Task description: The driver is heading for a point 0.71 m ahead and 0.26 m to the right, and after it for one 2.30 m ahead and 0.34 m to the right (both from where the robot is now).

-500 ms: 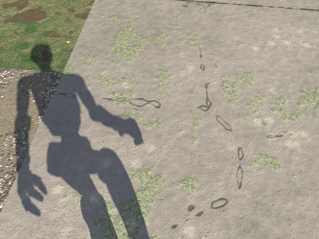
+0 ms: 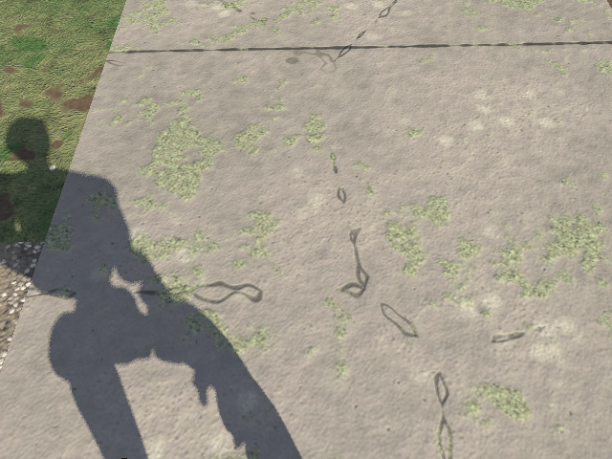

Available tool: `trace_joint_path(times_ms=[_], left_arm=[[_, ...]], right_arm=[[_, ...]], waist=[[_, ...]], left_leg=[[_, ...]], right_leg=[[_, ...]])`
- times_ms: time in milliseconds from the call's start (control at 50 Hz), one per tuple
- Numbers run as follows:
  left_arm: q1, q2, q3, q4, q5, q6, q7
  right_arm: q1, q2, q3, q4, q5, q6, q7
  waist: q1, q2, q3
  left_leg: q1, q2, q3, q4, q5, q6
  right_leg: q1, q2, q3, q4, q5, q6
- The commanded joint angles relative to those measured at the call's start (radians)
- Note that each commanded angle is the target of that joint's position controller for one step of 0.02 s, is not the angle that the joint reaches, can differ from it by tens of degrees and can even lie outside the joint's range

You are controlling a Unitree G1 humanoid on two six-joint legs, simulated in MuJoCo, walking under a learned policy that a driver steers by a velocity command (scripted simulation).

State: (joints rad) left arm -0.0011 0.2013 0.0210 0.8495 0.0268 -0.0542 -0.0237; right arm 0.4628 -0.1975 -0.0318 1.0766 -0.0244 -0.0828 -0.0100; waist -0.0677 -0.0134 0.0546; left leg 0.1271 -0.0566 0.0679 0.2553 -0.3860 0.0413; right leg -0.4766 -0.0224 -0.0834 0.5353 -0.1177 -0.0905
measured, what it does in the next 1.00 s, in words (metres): walks ahead, turning right: right foot, then left foot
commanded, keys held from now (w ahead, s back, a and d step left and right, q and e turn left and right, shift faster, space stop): w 0.32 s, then w+e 0.22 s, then e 0.46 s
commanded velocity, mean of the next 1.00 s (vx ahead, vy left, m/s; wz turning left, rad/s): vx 0.37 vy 0.00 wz -0.27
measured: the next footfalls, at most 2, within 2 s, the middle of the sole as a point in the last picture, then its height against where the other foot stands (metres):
right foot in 0.02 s outside the picture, level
left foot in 0.56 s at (269, 454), level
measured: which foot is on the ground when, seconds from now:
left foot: down 0.00-0.04, up 0.06-0.54, down 0.56-1.00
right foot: up 0.00-0.00, down 0.02-0.56, up 0.58-1.00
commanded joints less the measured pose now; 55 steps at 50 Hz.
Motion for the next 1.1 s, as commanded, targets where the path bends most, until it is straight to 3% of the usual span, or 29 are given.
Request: trace_joint_path(times_ms=[20, 40, 60, 80, 100, 120, 140, 160, 200, 260, 340, 440, 500, 540, 560, 580, 600, 620, 640, 680, 740, 800, 880, 980, 1020, 1040, 1060, 1080, 1100], left_arm=[[0.412, 0.18, 0.065, 0.079, 0.026, -0.03, 0.027], [0.516, 0.294, 0.095, 0.09, 0.043, -0.028, 0.031], [0.457, 0.265, 0.091, 0.088, 0.001, -0.013, 0.021], [0.337, 0.215, 0.078, 0.072, -0.015, -0.01, 0.019], [0.27, 0.145, 0.06, 0.062, -0.015, -0.016, 0.014], [0.243, 0.112, 0.05, 0.066, -0.013, -0.024, 0.015], [0.24, 0.086, 0.042, 0.081, -0.017, -0.03, 0.019], [0.258, 0.078, 0.038, 0.093, -0.015, -0.038, 0.02], [0.315, 0.1, 0.042, 0.12, -0.017, -0.052, 0.021], [0.372, 0.114, 0.043, 0.141, -0.018, -0.055, 0.023], [0.443, 0.102, 0.034, 0.163, -0.019, -0.051, 0.024], [0.523, 0.12, 0.036, 0.19, -0.01, -0.041, 0.035], [0.499, 0.142, 0.045, 0.186, -0.001, -0.034, 0.043], [0.451, 0.159, 0.052, 0.175, -0.004, -0.033, 0.04], [0.433, 0.144, 0.05, 0.165, -0.015, -0.034, 0.036], [0.446, 0.077, 0.034, 0.112, -0.048, -0.035, 0.035], [0.55, 0.036, 0.034, 0.109, -0.063, -0.022, 0.048], [0.504, 0.12, 0.059, 0.126, -0.034, -0.004, 0.057], [0.451, 0.102, 0.063, 0.118, -0.025, 0.001, 0.052], [0.413, 0.073, 0.069, 0.108, -0.006, 0.022, 0.039], [0.416, 0.051, 0.074, 0.089, 0.001, 0.061, 0.022], [0.331, 0.05, 0.07, 0.04, 0.005, 0.081, 0.012], [0.219, 0.043, 0.05, -0.019, 0.003, 0.087, -0.01], [0.154, 0.093, 0.059, -0.078, 0.006, 0.094, -0.015], [0.183, 0.096, 0.063, -0.086, 0.008, 0.081, -0.01], [0.24, 0.134, 0.075, -0.072, 0.014, 0.063, -0.002], [0.28, 0.262, 0.102, -0.083, 0.02, 0.047, 0.014], [0.327, 0.324, 0.125, -0.076, -0.018, 0.059, 0.019], [0.34, 0.282, 0.118, -0.074, -0.028, 0.068, 0.02]], right_arm=[[-0.019, -0.14, -0.021, -0.049, 0.008, -0.004, -0.004], [0.082, -0.038, 0.0, -0.077, 0.047, -0.004, 0.008], [0.056, -0.121, -0.026, -0.063, 0.021, -0.003, 0.006], [-0.027, -0.133, -0.035, -0.087, 0.013, -0.001, 0.008], [-0.08, -0.115, -0.03, -0.098, 0.011, -0.006, 0.013], [-0.096, -0.094, -0.03, -0.097, 0.006, 0.0, 0.016], [-0.082, -0.081, -0.028, -0.094, -0.01, 0.013, 0.021], [-0.068, -0.064, -0.026, -0.086, -0.015, 0.026, 0.027], [-0.096, -0.059, -0.027, -0.098, -0.016, 0.04, 0.035], [-0.226, -0.067, -0.028, -0.142, -0.014, 0.05, 0.039], [-0.389, -0.056, -0.017, -0.198, -0.004, 0.045, 0.041], [-0.521, -0.063, -0.01, -0.253, 0.001, 0.035, 0.036], [-0.51, -0.089, -0.016, -0.273, 0.006, 0.017, 0.032], [-0.34, -0.12, -0.032, -0.228, 0.006, 0.0, 0.019], [-0.179, -0.158, -0.048, -0.184, -0.012, -0.015, 0.005], [-0.039, -0.258, -0.072, -0.183, -0.043, -0.025, -0.013], [-0.068, -0.304, -0.083, -0.199, -0.031, -0.009, -0.005], [-0.135, -0.216, -0.064, -0.215, -0.005, 0.003, -0.002], [-0.206, -0.144, -0.043, -0.223, 0.002, 0.0, -0.002], [-0.246, -0.084, -0.024, -0.221, 0.005, -0.002, -0.01], [-0.23, -0.104, -0.026, -0.214, 0.007, -0.013, -0.016], [-0.238, -0.125, -0.031, -0.217, 0.005, -0.01, -0.02], [-0.238, -0.149, -0.038, -0.22, 0.007, 0.006, -0.022], [-0.206, -0.203, -0.063, -0.223, 0.005, 0.041, -0.013], [-0.196, -0.21, -0.069, -0.222, 0.005, 0.065, -0.016], [-0.142, -0.201, -0.071, -0.212, -0.004, 0.077, -0.014], [-0.113, -0.14, -0.057, -0.255, -0.01, 0.087, -0.008], [-0.184, -0.123, -0.049, -0.307, 0.002, 0.107, -0.015], [-0.227, -0.154, -0.051, -0.305, -0.002, 0.119, -0.017]], waist=[[0.218, 0.012, -0.196], [0.191, -0.21, -0.336], [0.177, -0.133, -0.333], [0.124, -0.076, -0.165], [0.106, -0.025, -0.079], [0.077, -0.028, -0.032], [0.049, -0.048, -0.015], [0.038, -0.053, -0.022], [0.03, -0.044, -0.02], [0.049, -0.039, 0.019], [0.089, -0.038, 0.046], [0.13, -0.046, 0.05], [0.103, -0.058, 0.039], [0.023, -0.051, -0.039], [-0.041, -0.008, -0.131], [-0.064, 0.117, -0.293], [-0.007, 0.277, -0.403], [0.024, 0.105, -0.312], [0.048, 0.061, -0.184], [0.08, 0.096, -0.09], [0.116, 0.125, -0.099], [0.122, 0.131, -0.077], [0.097, 0.148, -0.082], [0.062, 0.145, -0.078], [0.078, 0.108, -0.086], [0.098, -0.003, -0.131], [0.084, -0.252, -0.166], [0.129, -0.299, -0.218], [0.136, -0.127, -0.193]], left_leg=[[-0.237, 0.198, -0.026, 0.522, 0.759, 0.083], [-0.595, 0.026, 0.039, 0.922, 0.17, 0.03], [-0.704, -0.003, -0.105, 1.04, -0.121, 0.045], [-0.761, 0.063, -0.124, 1.053, -0.038, 0.053], [-0.743, 0.101, -0.121, 0.998, 0.038, 0.053], [-0.704, 0.129, -0.115, 0.938, 0.077, 0.049], [-0.653, 0.147, -0.111, 0.891, 0.099, 0.037], [-0.621, 0.147, -0.102, 0.876, 0.113, 0.028], [-0.644, 0.151, -0.082, 0.845, 0.149, 0.012], [-0.751, 0.174, -0.059, 0.743, 0.249, -0.014], [-0.773, 0.162, -0.025, 0.531, 0.357, -0.033], [-0.771, 0.12, -0.015, 0.373, 0.361, -0.03], [-0.698, 0.098, -0.028, 0.308, 0.273, -0.006], [-0.448, 0.048, -0.008, 0.221, 0.23, 0.023], [-0.213, 0.088, -0.042, 0.184, 0.307, 0.052], [0.076, 0.365, -0.323, 0.183, 0.378, 0.111], [0.192, 0.566, -0.616, 0.125, 0.653, 0.215], [0.074, 0.506, -0.521, 0.136, 0.723, 0.195], [-0.065, 0.464, -0.356, 0.127, 0.806, 0.172], [-0.223, 0.382, -0.179, 0.075, 0.833, 0.123], [-0.299, 0.361, -0.069, 0.047, 0.903, 0.131], [-0.317, 0.357, 0.01, 0.031, 0.853, 0.144], [-0.339, 0.338, 0.108, 0.05, 0.771, 0.129], [-0.273, 0.405, 0.09, 0.145, 0.608, 0.112], [-0.281, 0.4, 0.108, 0.272, 0.508, 0.069], [-0.325, 0.348, 0.142, 0.438, 0.396, 0.019], [-0.515, 0.239, 0.194, 0.722, -0.036, -0.045], [-0.697, 0.065, 0.058, 0.893, -0.338, -0.079], [-0.736, 0.105, -0.035, 0.961, -0.276, -0.085]], right_leg=[[0.518, -0.063, 0.103, -0.077, -0.057, -0.089], [0.809, -0.37, 0.585, -0.154, -0.172, -0.217], [0.759, -0.388, 0.763, -0.267, -0.184, -0.234], [0.615, -0.351, 0.588, -0.274, -0.223, -0.203], [0.479, -0.306, 0.475, -0.316, -0.163, -0.175], [0.392, -0.255, 0.384, -0.346, -0.105, -0.137], [0.326, -0.216, 0.315, -0.367, -0.041, -0.11], [0.304, -0.199, 0.274, -0.376, 0.013, -0.105], [0.307, -0.186, 0.229, -0.391, 0.106, -0.115], [0.339, -0.17, 0.189, -0.427, 0.126, -0.117], [0.384, -0.146, 0.154, -0.427, 0.214, -0.106], [0.515, -0.17, 0.198, -0.355, 0.337, -0.124], [0.558, -0.192, 0.231, -0.278, 0.444, -0.113], [0.514, -0.156, 0.213, -0.099, 0.602, -0.079], [0.412, -0.094, 0.171, 0.111, 0.548, -0.052], [0.168, 0.003, 0.11, 0.437, 0.187, -0.011], [-0.046, 0.129, 0.077, 0.682, -0.471, 0.009], [-0.067, 0.055, 0.147, 0.741, -0.415, 0.001], [-0.071, 0.028, 0.141, 0.727, -0.353, 0.012], [-0.041, -0.019, 0.128, 0.662, -0.29, 0.034], [-0.003, -0.002, 0.098, 0.647, -0.228, 0.06], [-0.054, -0.019, 0.078, 0.534, -0.145, 0.073], [0.044, -0.018, 0.022, 0.29, -0.021, 0.064], [0.087, -0.005, -0.002, 0.152, -0.166, 0.032], [0.169, 0.012, -0.005, 0.016, -0.144, 0.008], [0.284, -0.006, 0.071, -0.096, -0.024, -0.017], [0.413, -0.268, 0.408, -0.15, 0.369, -0.085], [0.453, -0.381, 0.618, -0.188, 0.512, -0.275], [0.455, -0.342, 0.543, -0.198, 0.439, -0.276]])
